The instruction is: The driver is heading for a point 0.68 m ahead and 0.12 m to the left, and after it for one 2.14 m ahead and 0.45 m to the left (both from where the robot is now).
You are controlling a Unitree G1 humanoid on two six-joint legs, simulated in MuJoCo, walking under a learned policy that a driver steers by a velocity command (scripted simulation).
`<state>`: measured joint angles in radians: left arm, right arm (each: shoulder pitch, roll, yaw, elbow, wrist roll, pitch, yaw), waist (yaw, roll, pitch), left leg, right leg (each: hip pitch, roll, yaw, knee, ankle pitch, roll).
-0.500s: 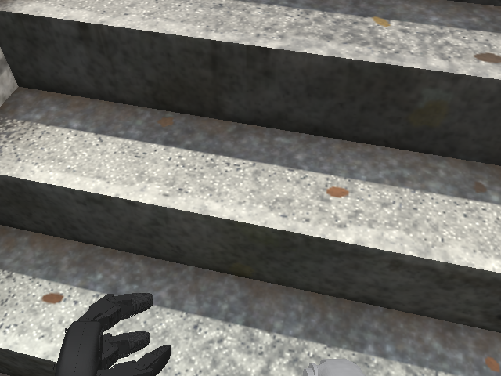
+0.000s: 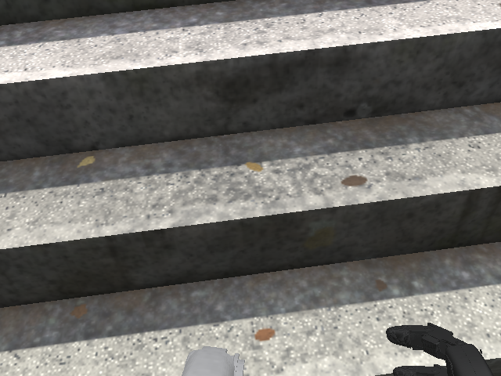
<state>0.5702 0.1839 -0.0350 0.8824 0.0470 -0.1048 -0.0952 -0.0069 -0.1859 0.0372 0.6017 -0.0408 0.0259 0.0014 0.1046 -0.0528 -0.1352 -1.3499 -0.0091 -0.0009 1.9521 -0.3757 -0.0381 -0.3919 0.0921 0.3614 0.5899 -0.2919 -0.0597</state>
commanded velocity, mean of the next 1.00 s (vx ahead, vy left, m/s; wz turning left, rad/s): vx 0.37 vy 0.00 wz -0.01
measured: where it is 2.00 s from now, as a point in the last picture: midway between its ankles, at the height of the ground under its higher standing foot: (176, 191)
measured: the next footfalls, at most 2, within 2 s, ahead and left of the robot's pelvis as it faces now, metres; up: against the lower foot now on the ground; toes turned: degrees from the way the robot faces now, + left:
left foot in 0.12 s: +0.15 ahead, +0.16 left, +0.19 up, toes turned +3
right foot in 0.88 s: +0.20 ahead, -0.21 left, +0.19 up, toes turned -6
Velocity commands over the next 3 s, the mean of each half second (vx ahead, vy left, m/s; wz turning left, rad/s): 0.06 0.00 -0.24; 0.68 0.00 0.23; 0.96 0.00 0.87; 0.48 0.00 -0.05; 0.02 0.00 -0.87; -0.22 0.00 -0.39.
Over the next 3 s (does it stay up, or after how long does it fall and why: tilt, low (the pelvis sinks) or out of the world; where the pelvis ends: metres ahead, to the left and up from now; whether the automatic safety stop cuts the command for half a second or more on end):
stays up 0.68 0.39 0.56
